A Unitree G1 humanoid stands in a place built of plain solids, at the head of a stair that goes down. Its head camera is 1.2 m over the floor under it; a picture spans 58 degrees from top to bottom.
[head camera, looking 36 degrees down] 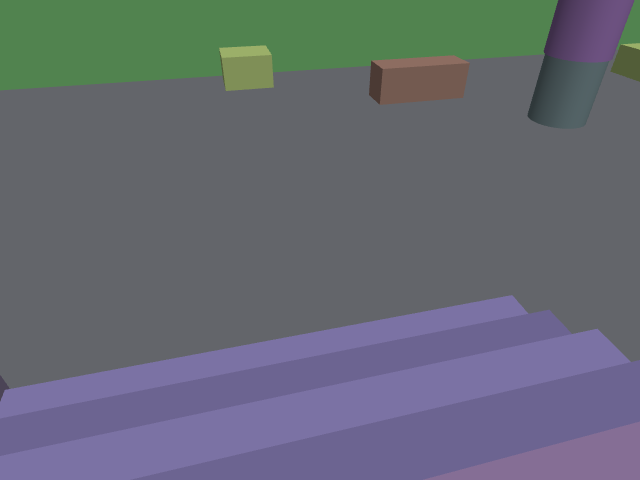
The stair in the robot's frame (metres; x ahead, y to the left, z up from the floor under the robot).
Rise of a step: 0.14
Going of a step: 0.27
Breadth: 2.68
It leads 14 degrees to the left of straight ahead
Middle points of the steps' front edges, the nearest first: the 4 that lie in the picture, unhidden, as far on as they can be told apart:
0.77 -0.02 -0.14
1.03 0.05 -0.28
1.29 0.11 -0.42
1.55 0.17 -0.55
